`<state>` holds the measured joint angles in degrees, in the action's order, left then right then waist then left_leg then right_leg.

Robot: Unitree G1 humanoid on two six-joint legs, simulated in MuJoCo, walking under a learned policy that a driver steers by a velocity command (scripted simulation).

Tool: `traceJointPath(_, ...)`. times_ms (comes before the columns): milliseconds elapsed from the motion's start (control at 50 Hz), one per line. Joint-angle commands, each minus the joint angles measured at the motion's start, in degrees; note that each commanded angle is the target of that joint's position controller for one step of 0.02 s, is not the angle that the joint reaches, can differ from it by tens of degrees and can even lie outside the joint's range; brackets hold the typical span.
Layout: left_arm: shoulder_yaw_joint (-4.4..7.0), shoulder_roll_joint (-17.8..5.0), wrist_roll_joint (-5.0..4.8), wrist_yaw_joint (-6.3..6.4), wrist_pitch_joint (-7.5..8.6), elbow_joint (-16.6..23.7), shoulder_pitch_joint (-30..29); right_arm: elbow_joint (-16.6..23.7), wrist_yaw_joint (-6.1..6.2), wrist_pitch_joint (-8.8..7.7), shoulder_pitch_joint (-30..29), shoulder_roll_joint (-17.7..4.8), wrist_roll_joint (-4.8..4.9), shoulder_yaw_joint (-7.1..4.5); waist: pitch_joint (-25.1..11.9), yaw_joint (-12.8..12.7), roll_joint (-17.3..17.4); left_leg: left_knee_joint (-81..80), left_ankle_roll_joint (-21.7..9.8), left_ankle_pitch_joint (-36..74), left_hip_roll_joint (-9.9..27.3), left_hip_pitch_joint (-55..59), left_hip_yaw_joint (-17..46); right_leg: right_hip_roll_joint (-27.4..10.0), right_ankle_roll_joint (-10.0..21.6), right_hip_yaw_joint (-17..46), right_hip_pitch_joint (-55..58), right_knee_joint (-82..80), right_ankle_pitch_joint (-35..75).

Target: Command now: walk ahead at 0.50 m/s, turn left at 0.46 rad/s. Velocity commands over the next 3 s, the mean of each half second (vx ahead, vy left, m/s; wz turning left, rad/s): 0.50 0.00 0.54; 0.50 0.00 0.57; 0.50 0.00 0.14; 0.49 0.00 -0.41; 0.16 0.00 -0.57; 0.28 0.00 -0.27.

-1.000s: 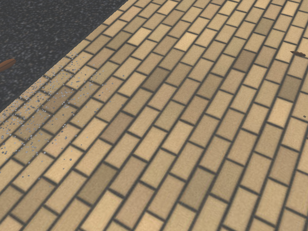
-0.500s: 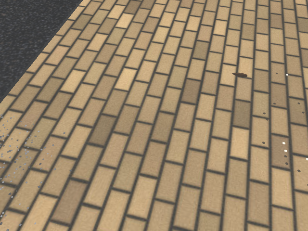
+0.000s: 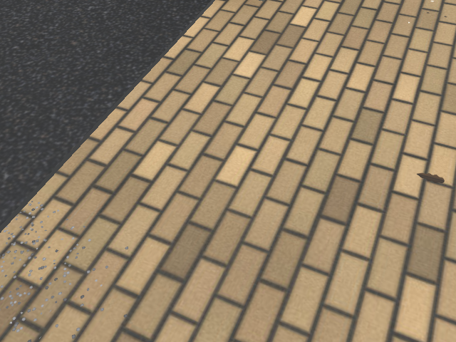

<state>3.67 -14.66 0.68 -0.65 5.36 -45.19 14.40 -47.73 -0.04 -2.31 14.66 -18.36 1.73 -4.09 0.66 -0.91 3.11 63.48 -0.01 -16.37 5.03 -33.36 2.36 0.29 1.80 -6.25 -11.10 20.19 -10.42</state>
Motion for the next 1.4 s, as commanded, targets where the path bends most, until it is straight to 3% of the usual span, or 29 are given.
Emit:
traceJointPath(20, 1.94, -7.16, 0.26, 0.53, 1.59, 2.46, -2.93, 4.29, -0.22, 0.61, 0.33, -0.93, -0.36, -0.39, 0.53, 1.59, -7.06, -3.39, 0.72, 6.75, 3.3, -6.87, 3.72, -16.39, 9.53, 9.46, 3.53, -12.94, 10.6)
traceJointPath(220, 3.6, -12.07, -1.69, 1.51, -0.85, -1.75, 2.93, 11.45, -3.43, 0.38, -14.93, -0.85, -0.58, 0.38, 4.81, -2.72, -5.46, -26.3, -3.19, 12.69, 0.22, -5.55, -4.08, -17.59, 5.89, -3.45, 14.53, -9.23, 19.09)
traceJointPath(260, 4.03, -13.83, -2.11, 1.76, -1.72, -1.72, 2.38, 12.08, -3.64, 0.6, -12.67, -2.58, -0.64, -0.55, 1.84, -0.41, -7.36, -26.66, -5.4, 6.61, -3.36, 0.63, -7.55, -17.57, 4.62, -5.22, 16.63, -1.64, 38.15)
traceJointPath(300, 3.8, -13.9, -2.39, 2.1, -2.64, -1.33, 1.37, 8.77, -2.95, 0.86, 1.71, -7.27, -0.27, -3.46, -6.25, 7.74, -6.79, -30.7, -8.92, 7.69, -8.79, 21.17, -9.64, -14.54, 1.89, -8.01, 11.42, 18.57, 47.02)
traceJointPath(320, 2.69, -11.27, -0.77, 2.26, -2.23, -0.25, 2.67, 6.82, -1.63, 1.55, 10.47, -12.74, -0.1, -5.56, -11.58, 10.65, 0.22, -31.93, -12.44, 8.68, -1.65, 38.71, 3.14, -11.95, -1.12, -8.3, -3.35, 36.94, 27.51)
traceJointPath(340, 0.04, -3.03, 0.82, 1.34, -0.43, 3.04, 7.66, 7.7, -1.52, 0.94, 7.34, -18.19, 0.16, -5.84, -16.95, 2.82, 13.29, -39.11, -23.62, -2.08, 11.86, 55.21, 36.62, 0.3, -4.47, -0.41, -28.13, 55.44, -23.37)
traceJointPath(360, 0.75, -8.21, -1.68, 0.6, 1.76, 3.64, 0.35, 9.23, -1.86, 0.16, 9.24, -12.91, -0.3, -4.33, -20.84, 7.94, 5.17, -46.68, -23.45, -7.57, 14.06, 56.4, 44.17, -0.15, -3.29, 10.95, -34.16, 59.85, -23.67)
traceJointPath(380, 1.32, -10.26, -3.5, 0.29, 2.78, 5.23, -4.57, 8.63, -2.0, -0.66, 7.41, -9.99, -0.76, -3.48, -12.51, 8.15, 2.8, -47.44, -20.71, -2.95, 12.59, 50.82, 35.92, -2.54, -1.84, 10.65, -38.19, 58.31, -18.03)
traceJointPath(400, 1.05, -9.44, -2.6, 0.7, 3.26, 4.97, -4.77, 9.01, -1.9, -1.04, 4.1, -8.4, -0.58, -2.98, -8.36, 5.54, -1.35, -47.0, -18.79, 2.5, 10.11, 42.57, 29.31, -5.03, -1.24, 10.73, -35.69, 53.54, -13.2)
traceJointPath(440, 1.75, -10.1, -0.5, 1.08, 2.49, 3.91, -3.0, 10.98, -1.37, -1.06, -2.05, -5.2, -1.58, -1.88, -4.55, 1.04, -0.72, -48.6, -17.09, 13.08, 6.48, 29.3, 20.85, -7.7, -1.9, 11.29, -27.18, 46.19, -8.47)
traceJointPath(500, 1.48, -8.06, 0.19, 1.06, 0.72, 4.43, -3.05, 11.27, -0.56, -1.39, -2.01, -6.22, -1.37, -2.17, -3.17, -0.28, -1.14, -50.83, -17.58, 20.65, 4.59, 22.1, 16.15, -7.01, -4.26, 9.81, -23.9, 38.93, -4.98)
traceJointPath(600, 0.01, -5.01, -0.05, 0.38, 0.76, 7.42, -13.67, 9.99, 0.82, -0.91, 2.03, -7.78, -0.62, -2.76, -0.44, 3.52, 0.71, -50.25, -13.45, 15.6, -0.04, 17.76, 10.87, -2.87, -5.87, 8.73, -19.97, 17.12, 13.52)
traceJointPath(700, 0.7, -7.72, -1.16, -0.83, 1.71, 9.23, -17.7, 8.43, 1.13, -0.18, 6.17, -7.31, -0.13, -2.81, -0.23, 4.66, 2.24, -44.91, -11.71, 9.7, 2.66, 23.29, 17.65, -0.95, -4.31, 10.88, -16.76, 8.53, 13.25)
traceJointPath(780, 2.75, -11.42, -0.43, -0.42, 2.8, 6.7, -5.28, 9.52, 1.09, 0.24, 4.59, -4.15, -0.69, -1.81, -6.61, -2.3, 3.27, -29.9, -7.8, 14.26, -0.88, 22.57, 18.29, -3.2, 0.82, 11.34, 2.17, 5.43, 6.95)
traceJointPath(800, 3.52, -14.73, 0.22, 0.09, 2.72, 5.95, 3.53, 10.74, 1.03, 0.14, 5.65, -0.83, -1.84, -0.5, -15.2, -5.16, -4.31, -13.17, -5.36, 3.09, -5.21, 14.76, 12.66, -13.53, 4.06, 21.77, 17.3, 6.3, 3.66)
traceJointPath(820, 4.34, -18.12, 0.56, -0.44, 1.89, 3.78, 6.67, 12.57, 0.99, -0.43, 13.55, 0.95, 0.45, 0.1, -19.93, -0.79, -25.22, 3.91, -2.29, -19.11, -10.87, -5.44, 7.36, -24.43, 12.75, 49.97, 31.38, -0.93, -12.31)
traceJointPath(840, 2.97, -11.96, -0.69, -0.65, 1.66, 5.15, 4.43, 10.59, 1.21, -0.32, 12.01, -5.51, 0.93, -1.01, -14.46, -2.37, -16.47, 10.59, -1.47, -15.96, -6.25, -11.41, 9.18, -23.72, 11.28, 50.52, 28.05, -3.47, -23.66)
traceJointPath(860, 2.13, -8.98, -0.85, -0.31, 1.23, 5.61, 2.08, 11.37, 1.11, 0.01, 5.73, -8.05, 0.39, -1.79, -7.81, -3.76, -11.24, 11.53, -1.14, -10.5, -4.51, -12.62, 7.42, -21.36, 8.86, 40.48, 21.38, -3.82, -20.52)
traceJointPath(880, 1.66, -8.23, -0.24, -0.22, 0.89, 5.83, -0.56, 11.81, 1.18, 0.29, 3.11, -7.34, -0.21, -1.8, -4.49, -2.71, -7.3, 10.33, -0.79, -6.48, -2.54, -10.4, 5.99, -18.98, 7.81, 33.34, 14.79, -4.52, -12.16)
traceJointPath(940, 1.0, -6.27, 0.24, -0.06, 1.1, 4.21, -2.06, 12.63, 0.41, 0.62, 2.1, -3.81, -0.1, -1.56, -1.02, -0.34, -9.35, 4.27, -0.75, -1.95, 0.4, -5.1, 5.17, -14.42, 7.91, 21.99, 5.45, -8.19, -0.64)
traceJointPath(1120, 1.96, -10.85, -1.6, -0.04, 0.59, -0.41, 1.56, 15.29, -1.37, -0.91, -9.81, 0.52, -0.94, 0.84, 1.73, -2.62, -6.53, -23.19, -0.06, 15.0, 0.14, -2.72, -0.85, -12.62, 9.08, 7.85, 5.88, -11.95, 13.22)
traceJointPath(1200, 2.24, -12.54, -2.4, -0.02, -0.68, -3.07, 5.83, 17.34, -2.16, -1.3, -15.15, -0.56, -0.42, 0.74, 3.11, -3.66, -7.56, -29.76, -1.65, 12.79, -1.38, -1.1, -2.47, -15.39, 8.18, 7.84, 10.97, -10.23, 15.74)
traceJointPath(1240, 2.45, -13.52, -2.76, 0.22, -1.38, -3.81, 5.55, 17.29, -2.32, -1.38, -13.62, -2.14, -0.67, 0.08, 1.95, -1.43, -8.59, -32.45, -3.54, 9.49, -3.03, 3.3, -3.67, -16.17, 7.09, 7.04, 13.41, -6.24, 25.07)
traceJointPath(1280, 1.88, -12.69, -2.78, 0.65, -1.83, -4.11, 4.89, 13.1, -1.77, -1.2, -0.42, -5.97, -1.25, -2.22, -6.28, 5.93, -7.74, -35.74, -6.45, 12.19, -6.13, 23.83, -6.08, -12.47, 4.29, 2.62, 9.36, 9.52, 37.95)
traceJointPath(1300, 0.55, -9.85, -1.22, 0.82, -1.58, -2.74, 4.68, 11.05, -0.91, -0.77, 9.72, -10.03, -1.61, -3.58, -13.9, 9.98, -2.4, -33.54, -9.66, 13.92, 3.0, 41.1, 4.55, -9.78, 1.9, 0.92, -2.67, 26.39, 22.92)
traceJointPath(1320, -1.72, -2.88, -0.53, 0.27, -0.44, -1.06, 10.81, 10.55, -0.79, -0.67, 10.87, -15.23, -1.79, -4.11, -20.73, 5.21, 12.98, -39.8, -19.14, 3.54, 16.81, 56.84, 32.84, 0.65, -1.45, 3.26, -24.19, 46.45, -18.92)
traceJointPath(1340, -0.38, -8.7, -1.88, -0.12, 0.63, -1.92, 7.11, 10.82, -0.96, -0.89, 11.22, -9.65, -1.31, -2.79, -21.27, 7.99, 7.38, -44.61, -18.98, -3.29, 16.86, 55.68, 38.29, -1.05, -0.94, 11.33, -30.58, 53.33, -23.21)
traceJointPath(1360, 0.35, -10.99, -3.29, -0.4, 1.23, 0.1, 2.05, 10.79, -1.06, -1.3, 7.56, -7.75, -1.35, -1.91, -12.33, 7.35, 5.78, -45.68, -16.71, -0.69, 14.81, 48.97, 29.89, -3.64, -0.18, 10.58, -34.59, 54.01, -18.67)
traceJointPath(1400, 0.35, -9.98, -1.84, 0.0, 1.22, 0.35, -1.02, 10.91, -1.34, -1.66, 1.24, -4.66, -1.66, -0.96, -4.77, 3.78, 1.21, -48.24, -14.67, 10.02, 10.24, 34.93, 18.68, -7.46, -0.54, 9.33, -30.85, 47.89, -10.15)
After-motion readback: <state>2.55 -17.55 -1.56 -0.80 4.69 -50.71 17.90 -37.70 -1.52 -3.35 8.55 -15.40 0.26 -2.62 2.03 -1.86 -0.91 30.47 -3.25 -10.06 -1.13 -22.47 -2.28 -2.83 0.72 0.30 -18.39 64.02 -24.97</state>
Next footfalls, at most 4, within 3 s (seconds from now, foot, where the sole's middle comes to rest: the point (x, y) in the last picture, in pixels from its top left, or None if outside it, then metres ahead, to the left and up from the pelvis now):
0.32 left None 0.31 0.17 -0.78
0.78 right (230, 292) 0.65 0.07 -0.78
1.30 left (114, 272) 0.72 0.44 -0.78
1.84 right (139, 179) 1.10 0.42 -0.78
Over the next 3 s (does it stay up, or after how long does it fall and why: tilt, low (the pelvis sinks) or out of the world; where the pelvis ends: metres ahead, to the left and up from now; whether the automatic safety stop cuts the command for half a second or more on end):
stays up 1.26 0.50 0.00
